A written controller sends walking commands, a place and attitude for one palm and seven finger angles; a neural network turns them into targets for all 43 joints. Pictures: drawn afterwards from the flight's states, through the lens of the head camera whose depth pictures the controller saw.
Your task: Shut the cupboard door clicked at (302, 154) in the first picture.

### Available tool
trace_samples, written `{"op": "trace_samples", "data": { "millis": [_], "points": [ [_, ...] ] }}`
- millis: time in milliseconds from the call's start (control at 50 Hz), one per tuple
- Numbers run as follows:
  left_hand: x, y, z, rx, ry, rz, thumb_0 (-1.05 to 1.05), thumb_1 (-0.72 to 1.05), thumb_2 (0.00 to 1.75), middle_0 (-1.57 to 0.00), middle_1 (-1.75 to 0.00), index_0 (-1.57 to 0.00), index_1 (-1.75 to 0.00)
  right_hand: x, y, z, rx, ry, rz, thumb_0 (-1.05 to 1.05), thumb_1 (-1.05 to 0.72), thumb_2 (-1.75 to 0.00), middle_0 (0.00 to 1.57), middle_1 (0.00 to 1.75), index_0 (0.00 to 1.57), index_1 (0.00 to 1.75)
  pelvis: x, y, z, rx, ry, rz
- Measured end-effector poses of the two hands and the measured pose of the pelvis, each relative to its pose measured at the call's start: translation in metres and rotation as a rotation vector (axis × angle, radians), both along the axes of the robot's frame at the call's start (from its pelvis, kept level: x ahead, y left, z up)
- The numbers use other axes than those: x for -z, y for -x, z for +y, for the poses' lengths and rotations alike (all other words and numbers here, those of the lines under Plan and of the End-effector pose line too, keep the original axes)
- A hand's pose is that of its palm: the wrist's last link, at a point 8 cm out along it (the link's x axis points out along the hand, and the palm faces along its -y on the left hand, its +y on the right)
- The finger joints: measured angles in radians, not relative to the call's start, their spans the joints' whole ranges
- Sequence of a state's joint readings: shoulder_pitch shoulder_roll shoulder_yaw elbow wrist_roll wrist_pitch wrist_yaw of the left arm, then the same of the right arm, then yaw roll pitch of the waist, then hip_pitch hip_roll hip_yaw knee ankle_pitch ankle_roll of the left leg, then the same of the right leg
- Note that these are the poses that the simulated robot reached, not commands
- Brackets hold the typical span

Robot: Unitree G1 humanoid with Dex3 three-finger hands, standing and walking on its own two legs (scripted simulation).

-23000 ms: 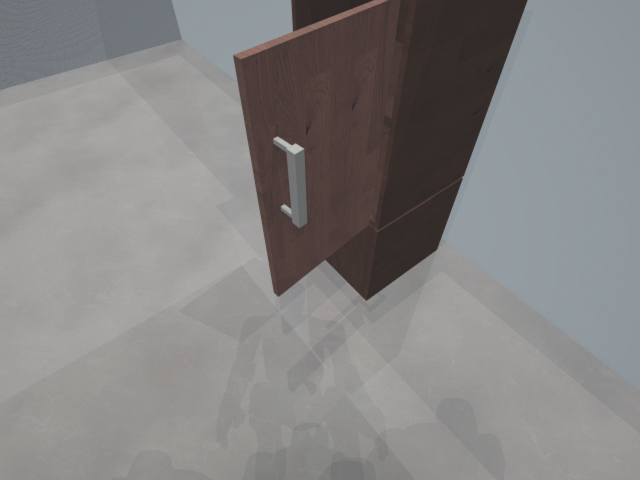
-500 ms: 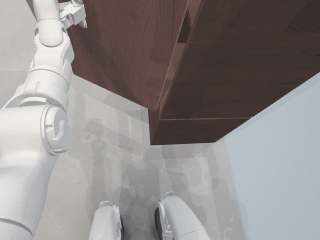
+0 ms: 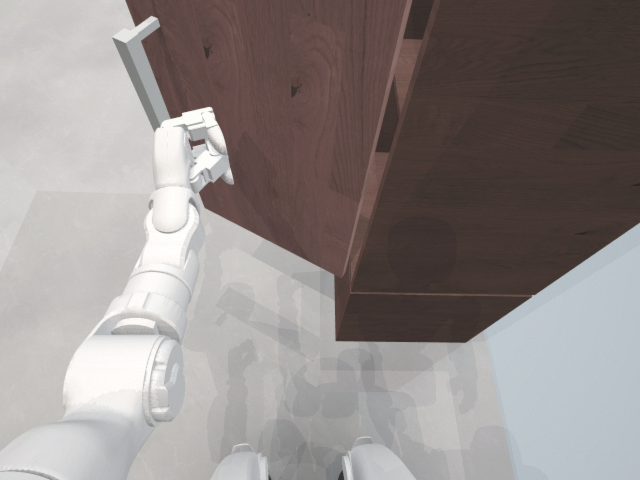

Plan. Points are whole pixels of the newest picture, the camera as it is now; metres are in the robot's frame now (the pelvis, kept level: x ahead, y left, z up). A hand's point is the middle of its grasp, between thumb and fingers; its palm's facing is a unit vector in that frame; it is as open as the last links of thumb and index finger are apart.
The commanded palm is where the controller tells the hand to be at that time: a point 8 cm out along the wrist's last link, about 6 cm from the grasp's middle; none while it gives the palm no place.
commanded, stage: pull the fist back off the door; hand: left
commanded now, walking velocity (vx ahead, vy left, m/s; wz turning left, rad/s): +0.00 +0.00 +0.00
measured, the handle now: (160, 87) +0.63 +0.17 +0.08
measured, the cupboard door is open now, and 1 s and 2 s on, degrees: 61 61 61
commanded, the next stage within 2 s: draw the hand back to the body in 0.12 s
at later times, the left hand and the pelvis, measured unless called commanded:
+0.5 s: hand (186, 191) +0.42 +0.11 +0.11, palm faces +0.06 -1.00 -0.04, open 3.1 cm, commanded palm +0.38 +0.17 +0.12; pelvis +0.00 -0.01 +0.02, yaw +0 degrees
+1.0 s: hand (44, 299) +0.29 +0.19 +0.17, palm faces +0.18 -0.96 -0.24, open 3.3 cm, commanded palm +0.24 +0.24 +0.19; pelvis +0.00 +0.00 +0.06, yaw +2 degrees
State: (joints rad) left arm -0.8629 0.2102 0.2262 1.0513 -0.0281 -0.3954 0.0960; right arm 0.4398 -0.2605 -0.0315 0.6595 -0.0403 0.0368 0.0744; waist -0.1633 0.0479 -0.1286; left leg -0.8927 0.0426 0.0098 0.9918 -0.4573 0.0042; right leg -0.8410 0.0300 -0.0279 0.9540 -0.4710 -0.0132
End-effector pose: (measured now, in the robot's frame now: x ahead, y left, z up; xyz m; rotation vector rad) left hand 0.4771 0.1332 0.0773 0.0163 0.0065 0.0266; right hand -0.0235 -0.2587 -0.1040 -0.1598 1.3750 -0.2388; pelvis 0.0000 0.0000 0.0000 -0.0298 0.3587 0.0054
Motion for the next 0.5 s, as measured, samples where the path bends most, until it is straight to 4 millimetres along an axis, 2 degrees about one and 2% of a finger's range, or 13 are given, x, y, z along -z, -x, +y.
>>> {"op": "trace_samples", "data": {
  "millis": [140,220,300,360,500],
  "points": [
    [-0.003,0.024,-0.002,-0.002,-0.018,-0.018,0.02,0.90,0.90,-1.30,-1.50,-1.30,-1.50,0.002,-0.057,-0.006,-0.050,0.003,-0.141,0.01,-0.91,-0.90,0.20,0.30,0.20,0.30,-0.003,-0.002,-0.003,-0.006,-0.010,-0.037],
    [-0.006,0.027,-0.003,-0.004,-0.026,-0.013,0.02,0.90,0.90,-1.30,-1.50,-1.30,-1.50,0.005,-0.076,-0.003,-0.076,-0.007,-0.191,0.00,-0.91,-0.90,0.20,0.30,0.20,0.30,-0.002,0.001,-0.006,-0.015,-0.013,-0.049],
    [-0.012,0.026,-0.004,-0.005,-0.017,-0.028,0.02,0.90,0.90,-1.30,-1.50,-1.30,-1.50,0.008,-0.082,0.000,-0.084,-0.019,-0.213,0.00,-0.91,-0.90,0.20,0.30,0.20,0.30,-0.001,0.005,-0.008,-0.015,-0.017,-0.050],
    [-0.021,0.033,0.001,-0.010,-0.014,-0.056,0.02,0.90,0.90,-1.30,-1.50,-1.30,-1.50,0.008,-0.078,0.003,-0.067,-0.038,-0.220,0.01,-0.91,-0.90,0.20,0.30,0.20,0.30,-0.004,0.005,-0.009,-0.002,-0.023,-0.061],
    [-0.035,0.077,0.032,-0.030,-0.024,-0.040,0.02,0.90,0.90,-1.29,-1.50,-1.30,-1.50,-0.005,-0.070,0.006,-0.032,-0.069,-0.228,0.01,-0.91,-0.90,0.20,0.30,0.20,0.30,-0.021,0.001,-0.012,0.010,-0.030,-0.138]
  ]
}}
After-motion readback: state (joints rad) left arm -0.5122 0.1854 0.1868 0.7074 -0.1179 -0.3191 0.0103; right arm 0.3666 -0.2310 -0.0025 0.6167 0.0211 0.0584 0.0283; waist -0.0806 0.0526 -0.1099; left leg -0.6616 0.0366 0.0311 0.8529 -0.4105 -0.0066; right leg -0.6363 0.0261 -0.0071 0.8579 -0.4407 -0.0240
